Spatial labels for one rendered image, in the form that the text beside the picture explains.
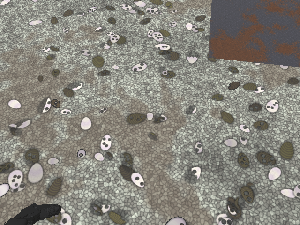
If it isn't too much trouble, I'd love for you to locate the left robot hand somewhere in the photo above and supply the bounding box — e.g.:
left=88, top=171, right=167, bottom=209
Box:
left=4, top=203, right=62, bottom=225

